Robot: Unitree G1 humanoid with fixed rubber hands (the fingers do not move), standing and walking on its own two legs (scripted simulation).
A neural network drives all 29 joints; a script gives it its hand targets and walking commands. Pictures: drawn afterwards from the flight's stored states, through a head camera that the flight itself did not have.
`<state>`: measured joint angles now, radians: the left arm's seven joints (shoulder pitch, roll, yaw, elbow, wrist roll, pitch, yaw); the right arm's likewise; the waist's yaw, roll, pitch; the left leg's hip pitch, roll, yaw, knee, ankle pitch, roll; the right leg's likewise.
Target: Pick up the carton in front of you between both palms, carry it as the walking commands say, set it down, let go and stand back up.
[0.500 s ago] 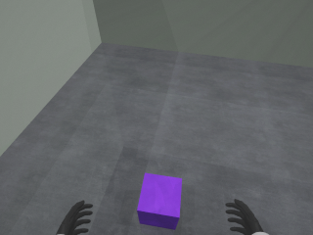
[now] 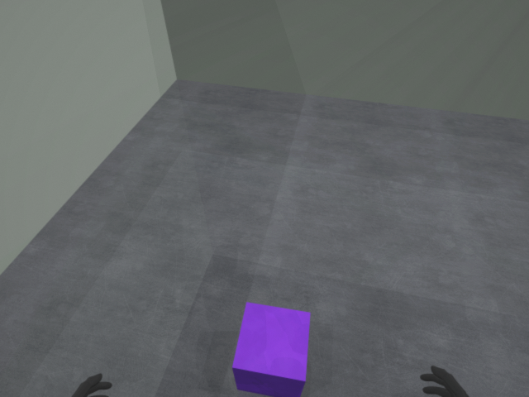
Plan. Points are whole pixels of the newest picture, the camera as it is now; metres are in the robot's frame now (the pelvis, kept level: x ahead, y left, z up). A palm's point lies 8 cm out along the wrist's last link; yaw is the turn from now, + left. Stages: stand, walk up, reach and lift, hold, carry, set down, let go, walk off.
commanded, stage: stand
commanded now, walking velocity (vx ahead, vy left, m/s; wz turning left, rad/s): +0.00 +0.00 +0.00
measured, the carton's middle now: (272, 352) +0.41 -0.02 -0.65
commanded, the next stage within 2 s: none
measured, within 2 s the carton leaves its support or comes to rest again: neither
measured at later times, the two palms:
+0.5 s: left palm out of the picture +0.10 +0.30 -0.09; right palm out of the picture +0.11 -0.29 -0.09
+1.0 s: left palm out of the picture +0.07 +0.31 -0.09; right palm out of the picture +0.08 -0.30 -0.09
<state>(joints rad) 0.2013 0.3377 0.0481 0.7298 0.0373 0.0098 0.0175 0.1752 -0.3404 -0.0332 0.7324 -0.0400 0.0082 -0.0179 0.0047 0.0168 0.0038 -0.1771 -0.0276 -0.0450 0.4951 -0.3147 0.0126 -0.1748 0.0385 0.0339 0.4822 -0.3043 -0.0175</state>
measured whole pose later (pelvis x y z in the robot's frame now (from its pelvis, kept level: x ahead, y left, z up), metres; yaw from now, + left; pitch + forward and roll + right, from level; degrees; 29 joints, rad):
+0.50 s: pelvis -0.01 +0.00 +0.01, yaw +0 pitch -2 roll +0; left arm 0.16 0.35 0.02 0.89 0.03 0.00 0.02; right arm 0.15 -0.36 -0.01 0.88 -0.03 -0.01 -0.02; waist 0.00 0.01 0.01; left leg -0.12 -0.03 -0.04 0.41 -0.26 0.01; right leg -0.12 0.03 0.03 0.40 -0.26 -0.01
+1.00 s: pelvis -0.02 +0.00 +0.01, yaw +0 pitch -2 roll +0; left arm 0.14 0.37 0.01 0.99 0.02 -0.01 0.01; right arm 0.13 -0.38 0.00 0.99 -0.02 -0.02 -0.02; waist 0.01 0.01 0.02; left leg -0.11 -0.03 -0.04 0.35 -0.21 0.01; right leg -0.11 0.03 0.04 0.35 -0.20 -0.01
